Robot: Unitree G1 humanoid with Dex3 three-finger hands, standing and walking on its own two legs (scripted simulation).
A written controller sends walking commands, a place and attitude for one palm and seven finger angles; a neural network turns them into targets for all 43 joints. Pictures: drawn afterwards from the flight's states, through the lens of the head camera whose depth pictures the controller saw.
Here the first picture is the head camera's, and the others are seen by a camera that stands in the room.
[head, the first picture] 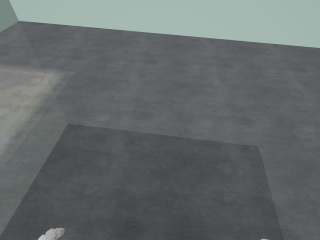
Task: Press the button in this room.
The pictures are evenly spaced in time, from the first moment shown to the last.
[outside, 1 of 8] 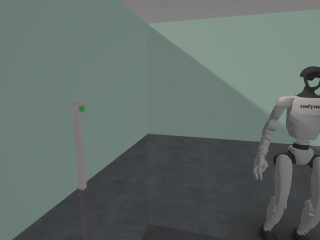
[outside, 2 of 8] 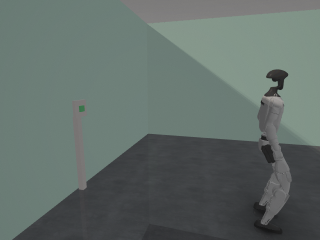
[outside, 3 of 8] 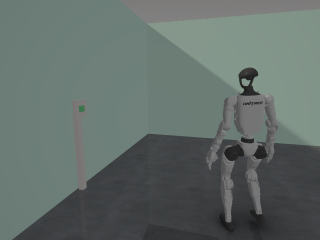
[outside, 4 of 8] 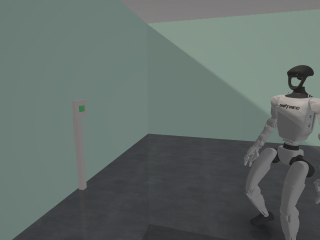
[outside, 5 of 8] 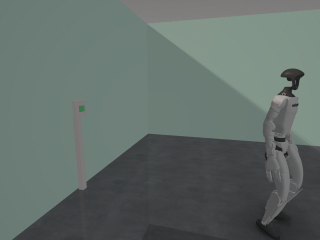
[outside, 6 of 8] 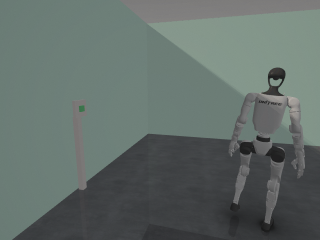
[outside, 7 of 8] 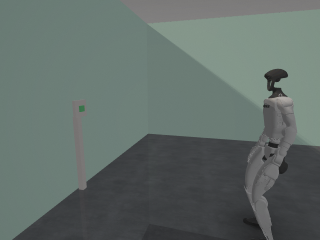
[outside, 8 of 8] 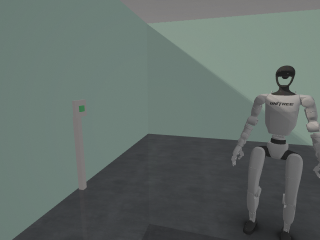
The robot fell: no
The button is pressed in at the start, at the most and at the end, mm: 0 0 0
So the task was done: no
